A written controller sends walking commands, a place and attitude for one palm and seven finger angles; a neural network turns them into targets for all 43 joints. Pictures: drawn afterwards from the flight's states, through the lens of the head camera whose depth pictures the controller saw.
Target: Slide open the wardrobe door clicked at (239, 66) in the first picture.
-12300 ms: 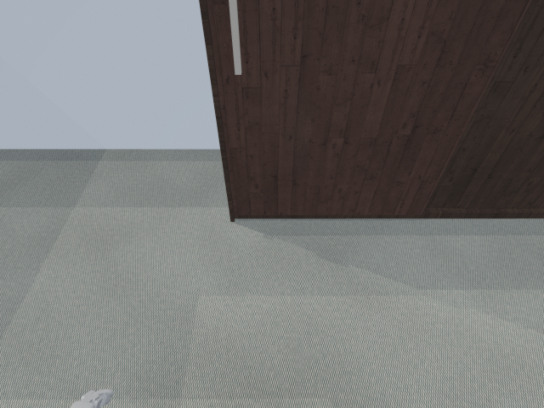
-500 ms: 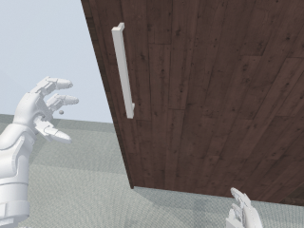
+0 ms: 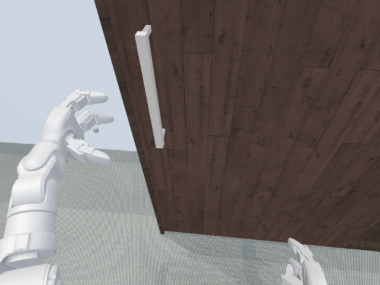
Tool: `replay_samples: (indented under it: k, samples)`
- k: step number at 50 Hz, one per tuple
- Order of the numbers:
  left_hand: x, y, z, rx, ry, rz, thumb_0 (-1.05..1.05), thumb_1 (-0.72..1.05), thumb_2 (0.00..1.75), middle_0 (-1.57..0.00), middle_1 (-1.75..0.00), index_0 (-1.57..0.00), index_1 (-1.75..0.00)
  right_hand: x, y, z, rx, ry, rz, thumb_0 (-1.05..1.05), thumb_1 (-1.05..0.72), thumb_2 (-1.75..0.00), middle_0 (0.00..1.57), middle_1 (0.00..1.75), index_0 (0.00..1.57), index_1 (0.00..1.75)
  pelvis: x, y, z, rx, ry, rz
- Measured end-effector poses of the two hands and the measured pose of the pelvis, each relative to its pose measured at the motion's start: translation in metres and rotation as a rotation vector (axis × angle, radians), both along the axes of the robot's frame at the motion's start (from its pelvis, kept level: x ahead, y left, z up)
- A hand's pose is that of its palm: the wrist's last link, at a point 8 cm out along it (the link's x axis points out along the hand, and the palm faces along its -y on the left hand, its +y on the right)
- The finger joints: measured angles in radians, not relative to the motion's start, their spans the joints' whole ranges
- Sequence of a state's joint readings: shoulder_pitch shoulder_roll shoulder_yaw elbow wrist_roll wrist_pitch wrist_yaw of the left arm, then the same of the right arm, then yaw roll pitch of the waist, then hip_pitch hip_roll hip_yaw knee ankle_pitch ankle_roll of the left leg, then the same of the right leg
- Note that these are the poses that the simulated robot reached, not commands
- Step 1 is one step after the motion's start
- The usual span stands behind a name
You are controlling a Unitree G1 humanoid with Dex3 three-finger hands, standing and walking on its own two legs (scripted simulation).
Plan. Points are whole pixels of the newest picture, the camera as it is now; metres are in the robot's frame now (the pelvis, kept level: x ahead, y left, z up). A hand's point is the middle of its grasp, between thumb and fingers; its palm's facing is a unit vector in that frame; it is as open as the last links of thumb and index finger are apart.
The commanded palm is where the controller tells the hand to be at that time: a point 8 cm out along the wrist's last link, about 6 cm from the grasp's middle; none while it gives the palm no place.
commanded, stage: move the hooked fingers beside the handle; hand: left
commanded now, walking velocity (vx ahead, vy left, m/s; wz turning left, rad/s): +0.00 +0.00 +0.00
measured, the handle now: (154, 95) +0.49 +0.12 +0.16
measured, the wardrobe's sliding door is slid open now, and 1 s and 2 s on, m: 0.00 0.00 0.00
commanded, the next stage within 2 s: feel for the door with the fingertips in 1.56 s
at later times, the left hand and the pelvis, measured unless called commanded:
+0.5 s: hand (120, 112) +0.41 +0.18 +0.17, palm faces -0.03 -1.00 +0.00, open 14.0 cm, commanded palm +0.39 +0.24 +0.17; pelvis +0.01 +0.00 +0.00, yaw -1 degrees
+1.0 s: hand (129, 108) +0.43 +0.17 +0.17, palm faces -0.01 -1.00 -0.01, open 14.0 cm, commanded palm +0.41 +0.22 +0.17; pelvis +0.00 -0.01 +0.00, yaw -2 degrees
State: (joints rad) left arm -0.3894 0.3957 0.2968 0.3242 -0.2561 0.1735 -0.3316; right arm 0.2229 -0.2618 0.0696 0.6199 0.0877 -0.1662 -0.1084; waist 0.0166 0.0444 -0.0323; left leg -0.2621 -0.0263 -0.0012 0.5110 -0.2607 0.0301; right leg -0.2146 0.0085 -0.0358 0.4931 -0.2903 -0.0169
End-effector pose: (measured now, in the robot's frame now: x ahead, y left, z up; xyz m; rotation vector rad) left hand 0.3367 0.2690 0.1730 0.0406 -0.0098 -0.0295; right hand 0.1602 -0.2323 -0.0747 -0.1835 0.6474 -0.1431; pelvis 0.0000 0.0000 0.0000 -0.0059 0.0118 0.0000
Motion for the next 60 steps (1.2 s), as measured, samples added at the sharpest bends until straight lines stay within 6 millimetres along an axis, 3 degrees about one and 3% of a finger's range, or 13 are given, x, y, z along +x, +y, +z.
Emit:
replay_samples:
  k: [6,11,21,27,37,41,46,60]
  samples:
    - [0.012,-0.005,0.006,-0.023,-0.031,-0.003,-0.01,-0.50,0.30,-0.30,-1.20,-0.30,-1.20,-0.005,0.000,-0.002,0.010,0.026,-0.014,0.02,-0.90,-0.90,0.20,0.30,0.20,0.30,0.005,-0.001,0.000,0.003,0.008,-0.012]
    - [0.021,-0.003,-0.002,-0.012,0.027,0.022,-0.01,-0.50,0.30,-0.30,-1.20,-0.30,-1.20,-0.011,-0.005,-0.007,0.007,0.062,-0.026,0.02,-0.90,-0.90,0.20,0.30,0.20,0.30,0.006,-0.001,0.000,0.001,0.011,-0.007]
    - [0.042,-0.033,0.004,-0.030,-0.018,-0.028,-0.01,-0.50,0.30,-0.30,-1.20,-0.30,-1.20,-0.026,-0.013,-0.015,-0.011,0.131,-0.049,0.02,-0.90,-0.90,0.20,0.30,0.20,0.30,0.005,-0.002,0.000,0.002,0.019,-0.006]
    - [0.058,-0.031,-0.004,-0.030,0.046,0.016,-0.01,-0.50,0.30,-0.30,-1.20,-0.30,-1.20,-0.038,-0.019,-0.017,0.001,0.156,-0.085,0.02,-0.90,-0.90,0.20,0.30,0.20,0.30,0.006,-0.005,0.000,0.004,0.032,-0.020]
    - [0.065,-0.042,0.006,-0.034,-0.018,-0.007,-0.01,-0.50,0.30,-0.29,-1.20,-0.29,-1.20,-0.058,-0.029,-0.024,-0.016,0.228,-0.104,0.02,-0.90,-0.90,0.20,0.30,0.20,0.30,0.006,-0.008,0.000,0.003,0.033,-0.015]
    - [0.073,-0.048,0.001,-0.041,0.027,-0.007,-0.01,-0.50,0.30,-0.30,-1.20,-0.30,-1.20,-0.063,-0.032,-0.025,-0.016,0.237,-0.112,0.02,-0.90,-0.90,0.20,0.30,0.20,0.30,0.004,-0.008,-0.001,0.003,0.040,-0.016]
    - [0.076,-0.048,-0.009,-0.035,0.043,0.015,-0.01,-0.50,0.30,-0.30,-1.20,-0.30,-1.20,-0.070,-0.034,-0.026,-0.012,0.241,-0.129,0.02,-0.90,-0.90,0.20,0.30,0.20,0.30,0.002,-0.009,-0.001,0.005,0.050,-0.027]
    - [0.082,-0.044,-0.005,-0.031,0.030,0.002,-0.01,-0.50,0.30,-0.30,-1.20,-0.29,-1.20,-0.080,-0.033,-0.029,-0.019,0.273,-0.134,0.02,-0.90,-0.90,0.20,0.30,0.20,0.30,0.001,-0.007,-0.002,0.001,0.059,-0.023]
